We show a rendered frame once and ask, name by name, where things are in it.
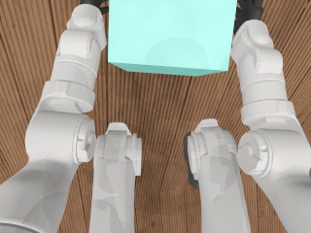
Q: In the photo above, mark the right robot shin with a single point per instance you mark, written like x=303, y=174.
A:
x=211, y=122

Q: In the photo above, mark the robot right hand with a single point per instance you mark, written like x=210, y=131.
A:
x=250, y=10

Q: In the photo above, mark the left robot forearm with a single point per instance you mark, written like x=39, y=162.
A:
x=76, y=63

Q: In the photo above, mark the robot left hand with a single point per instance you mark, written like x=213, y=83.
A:
x=97, y=4

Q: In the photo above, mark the robot right foot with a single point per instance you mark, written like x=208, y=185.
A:
x=192, y=181

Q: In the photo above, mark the robot right upper arm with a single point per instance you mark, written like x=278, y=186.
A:
x=279, y=160

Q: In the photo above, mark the carton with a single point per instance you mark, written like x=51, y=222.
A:
x=171, y=37

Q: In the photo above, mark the right robot forearm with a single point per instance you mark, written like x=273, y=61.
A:
x=262, y=82

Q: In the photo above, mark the robot left upper arm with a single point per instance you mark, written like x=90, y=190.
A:
x=34, y=199

